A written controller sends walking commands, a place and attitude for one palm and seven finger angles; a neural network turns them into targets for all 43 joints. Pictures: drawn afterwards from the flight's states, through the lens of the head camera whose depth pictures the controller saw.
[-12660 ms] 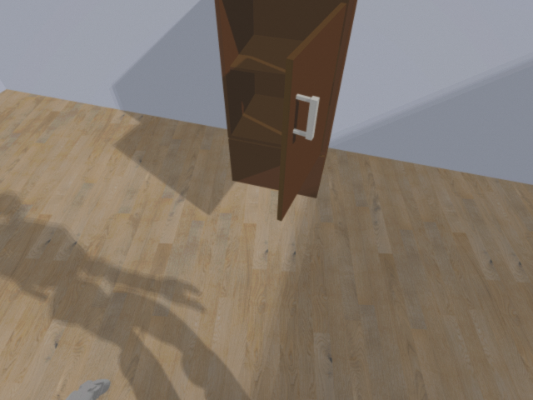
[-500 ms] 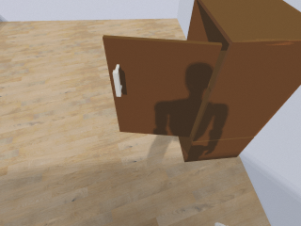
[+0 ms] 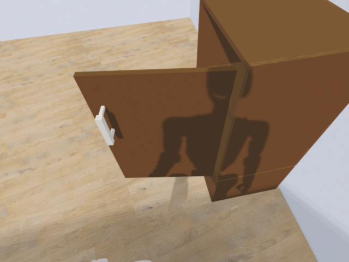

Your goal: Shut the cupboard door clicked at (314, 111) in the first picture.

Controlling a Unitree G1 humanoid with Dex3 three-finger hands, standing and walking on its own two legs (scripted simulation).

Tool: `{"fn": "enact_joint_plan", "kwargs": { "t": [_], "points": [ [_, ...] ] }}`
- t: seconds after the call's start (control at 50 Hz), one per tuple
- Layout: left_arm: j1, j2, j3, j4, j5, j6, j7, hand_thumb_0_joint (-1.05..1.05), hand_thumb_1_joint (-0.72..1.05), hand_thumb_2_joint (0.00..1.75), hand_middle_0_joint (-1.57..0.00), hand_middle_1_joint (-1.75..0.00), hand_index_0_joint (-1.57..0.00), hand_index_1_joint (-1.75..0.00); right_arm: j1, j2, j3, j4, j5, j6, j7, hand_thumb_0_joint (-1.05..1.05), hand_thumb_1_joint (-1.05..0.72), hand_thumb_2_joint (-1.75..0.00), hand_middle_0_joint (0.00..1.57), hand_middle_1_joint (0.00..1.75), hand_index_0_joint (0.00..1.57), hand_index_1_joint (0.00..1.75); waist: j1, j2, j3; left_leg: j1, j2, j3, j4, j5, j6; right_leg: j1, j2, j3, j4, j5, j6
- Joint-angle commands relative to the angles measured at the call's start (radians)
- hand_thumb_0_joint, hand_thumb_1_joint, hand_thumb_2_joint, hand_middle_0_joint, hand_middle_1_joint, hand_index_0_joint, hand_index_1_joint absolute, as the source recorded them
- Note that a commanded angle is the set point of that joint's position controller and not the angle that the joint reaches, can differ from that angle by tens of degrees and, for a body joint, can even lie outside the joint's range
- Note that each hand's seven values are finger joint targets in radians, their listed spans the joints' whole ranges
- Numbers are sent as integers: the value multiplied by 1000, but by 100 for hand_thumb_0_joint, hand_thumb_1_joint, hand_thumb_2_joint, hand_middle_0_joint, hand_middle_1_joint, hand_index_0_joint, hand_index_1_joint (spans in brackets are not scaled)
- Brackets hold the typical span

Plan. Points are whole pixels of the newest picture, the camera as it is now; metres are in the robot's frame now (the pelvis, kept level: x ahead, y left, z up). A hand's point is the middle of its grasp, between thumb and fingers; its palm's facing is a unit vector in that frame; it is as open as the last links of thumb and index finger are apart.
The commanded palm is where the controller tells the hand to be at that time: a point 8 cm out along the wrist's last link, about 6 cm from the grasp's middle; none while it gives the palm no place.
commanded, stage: come to a stop and stand still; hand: left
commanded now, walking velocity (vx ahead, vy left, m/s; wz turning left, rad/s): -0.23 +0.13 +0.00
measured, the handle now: (106, 126) +0.49 +0.24 -0.03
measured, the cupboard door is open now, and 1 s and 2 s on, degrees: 80 80 80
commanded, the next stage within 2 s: look again from close up in 1.30 s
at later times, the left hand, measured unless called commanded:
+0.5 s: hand out of the picture -0.02 +0.24 -0.17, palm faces +0.04 -0.98 -0.17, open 7.4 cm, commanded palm none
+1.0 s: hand out of the picture -0.04 +0.15 -0.17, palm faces +0.03 -0.98 -0.19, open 7.3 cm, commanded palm none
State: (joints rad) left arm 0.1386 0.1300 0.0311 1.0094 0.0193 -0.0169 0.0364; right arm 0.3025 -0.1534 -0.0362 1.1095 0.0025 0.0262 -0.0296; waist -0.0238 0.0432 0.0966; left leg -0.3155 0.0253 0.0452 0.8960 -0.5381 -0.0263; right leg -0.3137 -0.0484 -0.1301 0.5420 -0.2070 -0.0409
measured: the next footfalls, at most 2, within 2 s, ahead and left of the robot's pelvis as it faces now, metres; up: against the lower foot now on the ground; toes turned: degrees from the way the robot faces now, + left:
left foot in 0.20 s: +0.03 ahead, +0.14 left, +0.00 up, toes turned +3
right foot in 0.72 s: -0.04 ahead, -0.11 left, +0.00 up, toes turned -4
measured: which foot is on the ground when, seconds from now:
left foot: up 0.00-0.18, down 0.20-1.00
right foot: down 0.00-0.22, up 0.24-0.70, down 0.72-1.00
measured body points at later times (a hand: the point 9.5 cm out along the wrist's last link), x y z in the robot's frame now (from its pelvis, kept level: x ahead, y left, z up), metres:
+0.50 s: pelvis -0.02 +0.06 +0.01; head +0.00 +0.09 +0.46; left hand -0.02 +0.30 -0.16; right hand +0.02 -0.18 -0.12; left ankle -0.01 +0.14 -0.73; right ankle -0.09 -0.09 -0.67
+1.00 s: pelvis -0.04 -0.02 +0.01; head -0.05 -0.03 +0.46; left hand -0.04 +0.20 -0.15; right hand -0.10 -0.22 -0.16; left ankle -0.01 +0.14 -0.73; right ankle -0.08 -0.11 -0.73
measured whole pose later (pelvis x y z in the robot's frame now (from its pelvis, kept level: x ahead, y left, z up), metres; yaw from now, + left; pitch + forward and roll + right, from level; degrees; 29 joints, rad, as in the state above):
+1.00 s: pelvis -0.04 -0.02 +0.01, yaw -1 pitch -2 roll +0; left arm 0.29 0.12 0.01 1.13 0.00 0.01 0.04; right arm 0.34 -0.11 -0.02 1.17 -0.01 0.02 -0.03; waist -0.02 0.03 0.03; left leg -0.21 0.08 0.03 0.44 -0.18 -0.06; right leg -0.11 0.02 -0.07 0.44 -0.30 -0.04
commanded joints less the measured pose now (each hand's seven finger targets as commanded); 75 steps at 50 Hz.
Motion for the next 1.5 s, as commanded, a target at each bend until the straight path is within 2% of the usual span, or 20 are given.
{"fn": "enact_joint_plan", "kwargs": {
  "t": [0.0,0.1,0.16,0.2,0.22,0.3,0.52,0.64,0.68,0.7,0.72,0.76,0.84,1.06,1.36,1.38,1.4,1.42,1.44,1.48],
  "points": [
    [73,199,52,-32,7,16,14,0,90,90,-20,-30,-20,-30,58,-29,-20,-47,-8,12,1,0,-90,-90,20,30,20,30,39,-173,-137,-21,1,-9,9,51,-22,111,-294,216,-169,621,-169],
    [43,214,63,-45,13,33,14,0,90,90,-20,-30,-20,-30,47,-33,-29,-77,-8,10,5,0,-90,-90,20,30,20,30,30,-221,-172,10,-6,3,-143,119,-26,126,-264,195,-135,505,-140],
    [27,184,58,-47,1,47,8,0,90,90,-20,-30,-20,-30,97,-43,-30,-60,-9,-8,6,0,-90,-90,20,30,20,30,-4,-194,-165,198,9,10,-439,356,-10,-1,-186,158,-45,207,-45],
    [57,79,39,-69,-12,60,1,0,90,90,-20,-30,-20,-30,42,-161,-46,-107,-25,-25,1,0,-90,-90,20,30,20,30,11,217,-94,79,319,-349,-670,487,107,-119,7,51,186,-278,64],
    [56,104,39,-66,-6,63,4,0,90,90,-20,-30,-20,-30,-24,-162,-40,-130,-29,-25,-3,0,-90,-90,20,30,20,30,23,145,-69,-19,359,-367,-692,460,179,-61,10,131,297,-326,58],
    [125,113,47,18,0,67,-11,0,90,90,-20,-30,-20,-30,-103,-124,-18,-123,-28,-35,-27,0,-90,-90,20,30,20,30,46,85,-52,82,246,-221,-670,427,141,-123,23,192,439,-176,70],
    [79,98,28,7,1,66,-25,0,90,90,-20,-30,-20,-30,36,-160,-43,-70,-30,-31,-31,0,-90,-90,20,30,20,30,-34,107,-102,289,286,-226,-629,596,195,-103,3,134,232,-270,82],
    [187,69,14,63,-7,45,-18,0,90,90,-20,-30,-20,-30,0,-152,-39,-46,-21,-27,-16,0,-90,-90,20,30,20,30,24,106,-129,170,207,-172,-586,468,134,139,25,67,-110,-58,60],
    [216,111,14,84,-2,30,-7,0,90,90,-20,-30,-20,-30,4,-90,-29,-40,-10,-26,-9,0,-90,-90,20,30,20,30,33,-26,-98,38,115,-87,-501,320,55,251,-56,164,-262,15,40],
    [190,146,12,84,-4,23,-3,0,90,90,-20,-30,-20,-30,-1,-42,-13,-45,-5,-23,-5,0,-90,-90,20,30,20,30,20,-150,-57,2,53,-25,-466,238,18,199,-151,261,-306,-48,-3],
    [155,165,11,75,-7,22,-2,0,90,90,-20,-30,-20,-30,-13,-18,-3,-46,-11,-17,1,0,-90,-90,20,30,20,30,16,-164,0,46,36,-13,-453,214,12,71,-200,281,-362,-170,-30],
    [129,144,5,75,-10,13,-2,0,90,90,-20,-30,-20,-30,11,-22,-1,-20,-25,-12,4,0,-90,-90,20,30,20,30,8,-231,48,108,40,-12,-441,302,10,-31,-140,261,-361,-213,-33],
    [160,95,-9,86,-16,9,1,0,90,90,-20,-30,-20,-30,79,-34,4,26,-20,-21,-1,0,-90,-90,20,30,20,30,4,-148,46,143,66,-37,-489,407,14,4,-77,196,-296,-109,-8],
    [227,70,-3,101,-16,7,5,0,90,90,-20,-30,-20,-30,84,-14,9,39,-15,-25,-14,0,-90,-90,20,30,20,30,17,-64,16,153,77,-32,-482,450,10,63,-62,182,-269,3,-2],
    [276,45,-6,125,-10,6,10,0,90,90,-20,-30,-20,-30,39,-21,9,31,-10,-31,-24,0,-90,-90,20,30,20,30,25,-60,13,181,85,-36,-479,514,18,103,-57,153,-226,179,11],
    [371,104,-1,142,6,-38,45,0,90,90,-20,-30,-20,-30,-118,-64,10,-59,-2,-52,-7,0,-90,-90,20,30,20,30,84,-117,-1,53,68,16,-200,428,-4,107,-145,295,-237,799,94],
    [328,134,2,92,11,-52,41,0,90,90,-20,-30,-20,-30,-44,-11,13,-104,-9,-41,1,0,-90,-90,20,30,20,30,7,-112,-43,-35,21,-36,-174,192,26,197,-181,264,-157,913,59],
    [297,149,11,67,11,-52,35,0,90,90,-20,-30,-20,-30,-50,-8,12,-104,-19,-37,3,0,-90,-90,20,30,20,30,24,-74,-70,-32,23,-6,-191,193,39,247,-198,252,-128,1007,19],
    [293,137,2,69,13,-49,31,0,90,90,-20,-30,-20,-30,-28,-10,15,-100,-12,-39,4,0,-90,-90,20,30,20,30,15,-127,-100,-18,34,-3,-214,178,38,242,-175,216,-119,840,-34],
    [263,120,-3,40,9,-45,29,0,90,90,-20,-30,-20,-30,17,-26,14,-105,-8,-49,8,0,-90,-90,20,30,20,30,-4,-203,-156,58,8,4,-340,273,34,253,-119,176,-68,709,-41]
  ]
}}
